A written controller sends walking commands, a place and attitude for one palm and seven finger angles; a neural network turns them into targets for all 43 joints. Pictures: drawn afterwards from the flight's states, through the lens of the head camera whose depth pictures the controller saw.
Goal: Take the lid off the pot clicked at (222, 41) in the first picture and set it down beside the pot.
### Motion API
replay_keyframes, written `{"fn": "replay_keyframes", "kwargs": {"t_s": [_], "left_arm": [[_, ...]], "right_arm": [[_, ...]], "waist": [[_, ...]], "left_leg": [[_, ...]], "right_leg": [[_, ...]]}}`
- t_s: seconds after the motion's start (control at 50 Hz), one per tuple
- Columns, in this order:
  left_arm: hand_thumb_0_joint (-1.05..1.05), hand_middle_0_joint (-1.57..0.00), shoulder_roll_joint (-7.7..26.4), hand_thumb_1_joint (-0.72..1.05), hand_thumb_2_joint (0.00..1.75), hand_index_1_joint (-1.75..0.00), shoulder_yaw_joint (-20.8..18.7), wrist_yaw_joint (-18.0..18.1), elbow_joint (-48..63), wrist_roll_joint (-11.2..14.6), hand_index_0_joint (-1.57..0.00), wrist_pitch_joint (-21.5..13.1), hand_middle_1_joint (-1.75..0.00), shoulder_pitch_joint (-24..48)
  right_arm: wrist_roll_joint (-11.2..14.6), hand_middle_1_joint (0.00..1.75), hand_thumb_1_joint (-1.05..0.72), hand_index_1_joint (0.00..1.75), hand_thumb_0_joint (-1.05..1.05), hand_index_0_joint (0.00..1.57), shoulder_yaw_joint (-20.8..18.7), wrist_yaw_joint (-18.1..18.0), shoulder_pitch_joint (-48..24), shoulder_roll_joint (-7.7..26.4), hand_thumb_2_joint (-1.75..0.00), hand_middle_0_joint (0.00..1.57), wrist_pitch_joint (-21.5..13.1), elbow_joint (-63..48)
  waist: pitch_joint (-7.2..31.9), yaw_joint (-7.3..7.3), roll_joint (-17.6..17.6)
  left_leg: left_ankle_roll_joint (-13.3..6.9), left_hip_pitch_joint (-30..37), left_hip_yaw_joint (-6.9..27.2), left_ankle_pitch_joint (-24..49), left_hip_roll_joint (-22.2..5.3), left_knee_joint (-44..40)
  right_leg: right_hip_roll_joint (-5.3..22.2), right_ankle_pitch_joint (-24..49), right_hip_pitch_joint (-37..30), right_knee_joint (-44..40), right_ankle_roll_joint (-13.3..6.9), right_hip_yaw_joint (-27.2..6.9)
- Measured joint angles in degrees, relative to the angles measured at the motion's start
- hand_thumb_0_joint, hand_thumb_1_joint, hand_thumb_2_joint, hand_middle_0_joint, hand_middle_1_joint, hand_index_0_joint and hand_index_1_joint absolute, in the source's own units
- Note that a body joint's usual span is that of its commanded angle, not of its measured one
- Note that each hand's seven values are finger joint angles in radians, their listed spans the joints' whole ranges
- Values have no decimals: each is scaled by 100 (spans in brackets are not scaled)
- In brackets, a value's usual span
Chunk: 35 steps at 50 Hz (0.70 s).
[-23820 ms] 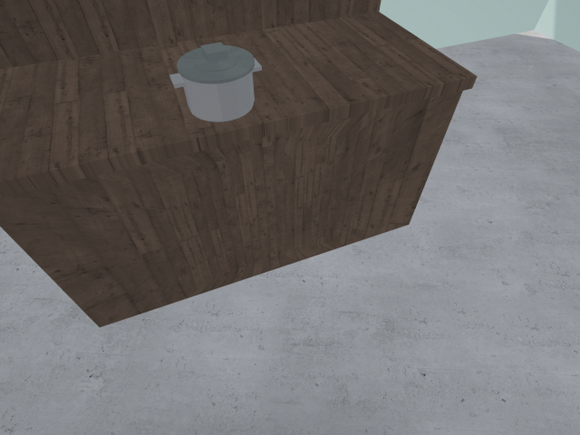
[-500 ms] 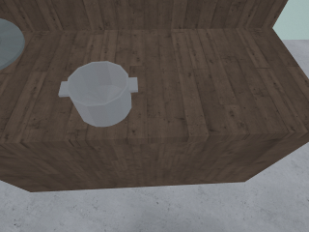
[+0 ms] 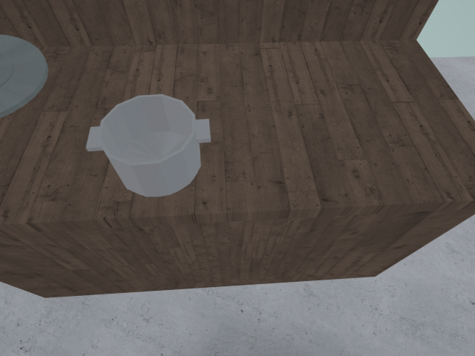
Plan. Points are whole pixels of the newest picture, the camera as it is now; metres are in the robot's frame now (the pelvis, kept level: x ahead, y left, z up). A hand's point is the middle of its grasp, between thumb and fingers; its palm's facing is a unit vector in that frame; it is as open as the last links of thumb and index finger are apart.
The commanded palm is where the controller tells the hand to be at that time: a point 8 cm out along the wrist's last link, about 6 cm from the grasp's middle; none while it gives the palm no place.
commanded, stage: lower the lid onto the table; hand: left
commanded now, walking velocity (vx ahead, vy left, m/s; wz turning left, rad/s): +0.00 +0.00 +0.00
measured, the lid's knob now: out of the picture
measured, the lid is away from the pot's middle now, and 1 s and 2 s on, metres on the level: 0.22 0.20 0.22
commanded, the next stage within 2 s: none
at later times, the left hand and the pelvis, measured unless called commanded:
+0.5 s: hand out of the picture +0.45 +0.36 +0.20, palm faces -0.35 -0.17 -0.92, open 8.7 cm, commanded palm +0.48 +0.36 +0.27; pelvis +0.00 +0.00 +0.00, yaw +0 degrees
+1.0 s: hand out of the picture +0.47 +0.35 +0.17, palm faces -0.41 -0.15 -0.90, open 8.7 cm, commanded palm +0.50 +0.35 +0.23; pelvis +0.00 +0.00 +0.00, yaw +0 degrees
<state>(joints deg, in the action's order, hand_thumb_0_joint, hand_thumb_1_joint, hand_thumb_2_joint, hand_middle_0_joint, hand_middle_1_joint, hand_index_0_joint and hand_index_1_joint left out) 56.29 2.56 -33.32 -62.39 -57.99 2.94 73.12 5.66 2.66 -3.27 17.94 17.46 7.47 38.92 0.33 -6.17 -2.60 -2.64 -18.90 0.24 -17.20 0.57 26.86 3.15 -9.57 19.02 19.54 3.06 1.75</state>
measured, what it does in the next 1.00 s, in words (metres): stands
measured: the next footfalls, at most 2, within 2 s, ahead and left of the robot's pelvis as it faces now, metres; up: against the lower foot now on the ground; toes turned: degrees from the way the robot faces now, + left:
none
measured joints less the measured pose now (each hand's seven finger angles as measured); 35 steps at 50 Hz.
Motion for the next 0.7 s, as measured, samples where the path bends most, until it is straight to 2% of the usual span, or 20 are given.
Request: {"fn": "replay_keyframes", "kwargs": {"t_s": [0.3, 0.42, 0.56, 0.7], "left_arm": [[2, -100, -30, 29, 87, -84, 78, 80, -221, 45, -41, -116, -115, -168], [2, -100, -21, 29, 87, -84, -19, 141, -198, 88, -41, -228, -115, -279], [2, -100, -86, 29, 87, -84, 150, 153, -298, 105, -41, -244, -115, -272], [2, -100, -130, 29, 87, -84, 84, 211, -379, 134, -41, -382, -115, -337]], "right_arm": [[9, 30, -90, 30, 1, 21, -4, -58, 4, 12, -90, 20, -13, 56], [-3, 30, -90, 30, 1, 21, -22, -79, 59, 32, -90, 20, -43, 80], [5, 30, -90, 30, 1, 21, -22, -83, 84, 36, -90, 20, -43, 144], [-2, 30, -90, 30, 1, 21, 2, -111, 110, 8, -90, 20, -71, 164]], "waist": [[-2, -9, 53], [17, -28, 76], [11, -33, 85], [30, -90, 87]], "left_leg": [[10, -83, 23, -31, -24, 97], [11, -105, 29, -49, -29, 131], [3, -181, 32, -78, -30, 207], [-5, -248, 13, -113, -36, 269]], "right_leg": [[-23, -9, 51, 40, 16, 21], [-28, -19, 65, 60, 3, 26], [-29, -35, 129, 111, -1, 27], [-36, -55, 199, 159, 11, 7]]}}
